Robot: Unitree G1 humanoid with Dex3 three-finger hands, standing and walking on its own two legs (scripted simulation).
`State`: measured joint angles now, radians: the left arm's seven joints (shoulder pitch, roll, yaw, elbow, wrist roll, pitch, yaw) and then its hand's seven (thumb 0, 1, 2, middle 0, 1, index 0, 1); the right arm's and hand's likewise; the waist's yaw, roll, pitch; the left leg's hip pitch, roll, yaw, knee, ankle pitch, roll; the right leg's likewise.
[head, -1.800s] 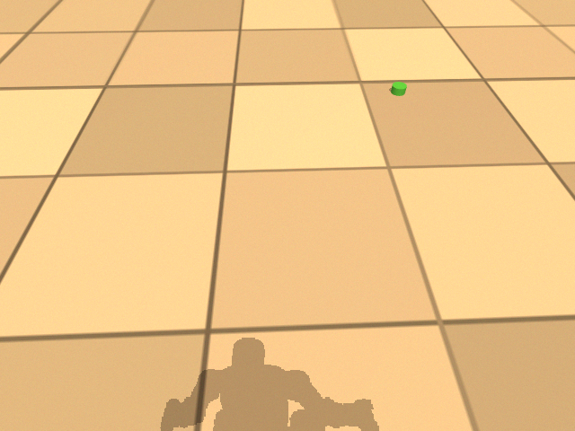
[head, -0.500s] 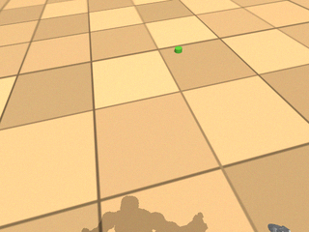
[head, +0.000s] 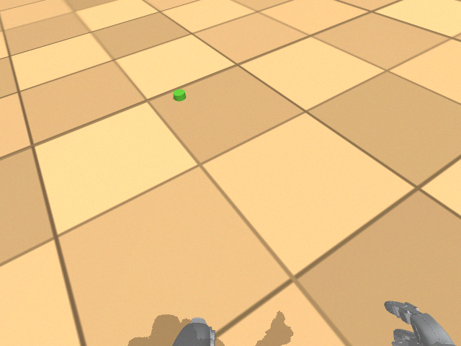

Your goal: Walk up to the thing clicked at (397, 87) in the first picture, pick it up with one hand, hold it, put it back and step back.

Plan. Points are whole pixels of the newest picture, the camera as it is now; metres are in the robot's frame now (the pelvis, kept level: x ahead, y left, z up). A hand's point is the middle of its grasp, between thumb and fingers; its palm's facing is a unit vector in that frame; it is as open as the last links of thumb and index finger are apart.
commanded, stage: walk up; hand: left
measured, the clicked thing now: (179, 95) +1.96 +0.57 -0.75
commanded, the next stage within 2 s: none
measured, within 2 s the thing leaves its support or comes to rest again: neither
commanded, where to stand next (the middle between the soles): +1.62 +0.89 m, yaw -76 degrees
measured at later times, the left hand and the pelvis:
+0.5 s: hand (129, 169) +0.59 +0.35 -0.10, palm faces -0.40 -0.76 -0.51, open 7.4 cm; pelvis +0.32 +0.13 -0.01, yaw -19 degrees
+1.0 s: hand (114, 129) +0.85 +0.50 -0.17, palm faces -0.48 -0.64 -0.60, open 7.4 cm; pelvis +0.65 +0.22 -0.05, yaw -34 degrees
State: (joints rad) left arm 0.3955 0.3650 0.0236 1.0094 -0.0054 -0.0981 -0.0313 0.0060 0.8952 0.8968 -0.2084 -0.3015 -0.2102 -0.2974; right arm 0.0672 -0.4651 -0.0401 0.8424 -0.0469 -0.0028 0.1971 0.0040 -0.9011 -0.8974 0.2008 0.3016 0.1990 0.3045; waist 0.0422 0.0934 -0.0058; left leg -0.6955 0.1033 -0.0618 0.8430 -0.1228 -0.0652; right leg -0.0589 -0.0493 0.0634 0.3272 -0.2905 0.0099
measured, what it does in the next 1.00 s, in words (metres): walks ahead, turning right: left foot, then right foot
